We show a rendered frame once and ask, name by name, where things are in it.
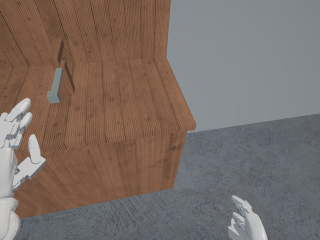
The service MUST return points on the left robot hand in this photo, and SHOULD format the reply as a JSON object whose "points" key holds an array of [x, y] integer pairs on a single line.
{"points": [[12, 126]]}

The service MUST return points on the counter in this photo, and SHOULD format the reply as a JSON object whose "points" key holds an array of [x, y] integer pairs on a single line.
{"points": [[122, 120]]}

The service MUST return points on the robot left forearm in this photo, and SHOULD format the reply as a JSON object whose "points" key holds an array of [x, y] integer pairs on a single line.
{"points": [[9, 221]]}

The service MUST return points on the tap lever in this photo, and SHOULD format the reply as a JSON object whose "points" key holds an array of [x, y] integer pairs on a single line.
{"points": [[53, 96]]}

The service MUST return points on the right robot hand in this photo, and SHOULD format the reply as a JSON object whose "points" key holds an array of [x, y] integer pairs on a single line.
{"points": [[248, 228]]}

